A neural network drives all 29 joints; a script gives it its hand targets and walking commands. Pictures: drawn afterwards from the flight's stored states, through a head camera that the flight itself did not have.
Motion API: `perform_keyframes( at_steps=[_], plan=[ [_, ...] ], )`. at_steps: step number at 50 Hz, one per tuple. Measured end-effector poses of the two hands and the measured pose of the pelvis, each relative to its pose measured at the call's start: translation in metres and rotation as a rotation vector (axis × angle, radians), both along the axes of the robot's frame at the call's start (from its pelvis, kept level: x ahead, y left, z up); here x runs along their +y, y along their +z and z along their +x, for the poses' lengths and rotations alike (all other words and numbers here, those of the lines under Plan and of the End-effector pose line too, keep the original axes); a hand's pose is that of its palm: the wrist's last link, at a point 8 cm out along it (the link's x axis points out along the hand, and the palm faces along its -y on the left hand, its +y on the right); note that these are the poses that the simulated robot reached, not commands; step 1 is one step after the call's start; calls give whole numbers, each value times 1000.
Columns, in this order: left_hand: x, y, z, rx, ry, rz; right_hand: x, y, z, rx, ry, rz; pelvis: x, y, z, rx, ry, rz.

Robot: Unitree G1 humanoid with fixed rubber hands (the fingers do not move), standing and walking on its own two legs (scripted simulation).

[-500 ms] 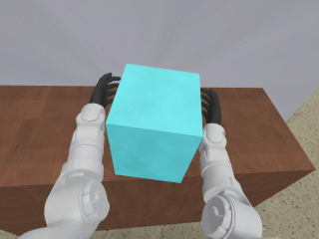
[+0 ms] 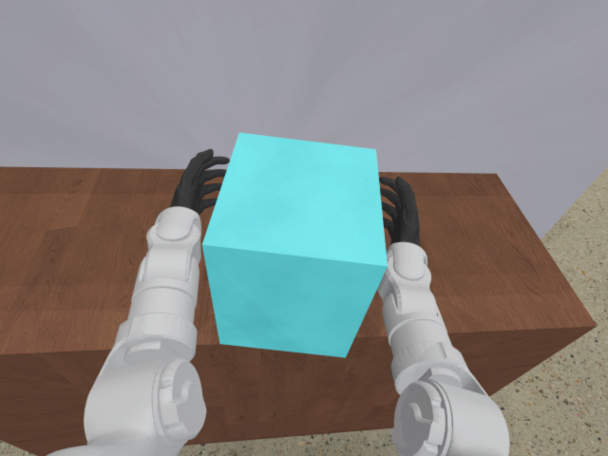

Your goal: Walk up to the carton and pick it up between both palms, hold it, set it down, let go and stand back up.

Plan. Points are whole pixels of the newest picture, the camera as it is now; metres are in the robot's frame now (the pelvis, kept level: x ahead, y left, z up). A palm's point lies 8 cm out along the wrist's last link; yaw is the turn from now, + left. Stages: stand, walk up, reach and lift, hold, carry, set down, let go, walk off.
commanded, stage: reach and lift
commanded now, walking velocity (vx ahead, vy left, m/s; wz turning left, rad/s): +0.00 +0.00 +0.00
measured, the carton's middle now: (294, 250) +0.41 -0.01 +0.03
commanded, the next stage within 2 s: none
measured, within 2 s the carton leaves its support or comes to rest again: leaves its support in 0.12 s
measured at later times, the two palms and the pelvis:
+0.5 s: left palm (172, 198) +0.38 +0.15 +0.16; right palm (413, 224) +0.36 -0.14 +0.15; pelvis -0.03 +0.00 +0.00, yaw +0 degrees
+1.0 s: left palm (174, 197) +0.36 +0.14 +0.18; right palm (429, 213) +0.35 -0.15 +0.17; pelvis -0.02 +0.00 +0.00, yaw +1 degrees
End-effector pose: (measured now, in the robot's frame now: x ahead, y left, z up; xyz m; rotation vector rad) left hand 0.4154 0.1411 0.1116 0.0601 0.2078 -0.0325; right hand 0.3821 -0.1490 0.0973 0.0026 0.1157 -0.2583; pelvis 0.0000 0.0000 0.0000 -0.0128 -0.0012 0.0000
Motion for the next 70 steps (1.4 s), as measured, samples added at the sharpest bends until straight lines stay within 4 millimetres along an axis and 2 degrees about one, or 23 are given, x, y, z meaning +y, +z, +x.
perform_keyframes(
  at_steps=[11,21,28,39,47,56,64,70],
  plan=[
    [-7,15,-21,4,11,-2,-7,18,-18,-2,7,6,-2,0,-16,-40,-10,2],
    [5,42,-31,-32,39,-10,4,47,-21,-37,33,7,0,0,-27,-74,-10,5],
    [8,47,-33,-21,43,3,7,48,-21,-27,38,23,3,0,-27,-93,-2,4],
    [2,49,-35,-30,62,25,0,53,-17,-37,60,19,4,-1,-22,-92,-3,-1],
    [-1,64,-46,-60,79,17,-3,73,-23,-66,77,6,0,-2,-22,-125,10,-1],
    [1,79,-63,-52,94,14,-1,84,-35,-59,90,10,-2,-3,-31,-152,13,2],
    [1,100,-68,-61,103,28,0,95,-39,-69,96,24,-3,-3,-40,-152,16,4],
    [0,105,-70,-50,109,18,-1,101,-39,-58,101,18,-4,-3,-40,-161,10,5]
  ],
)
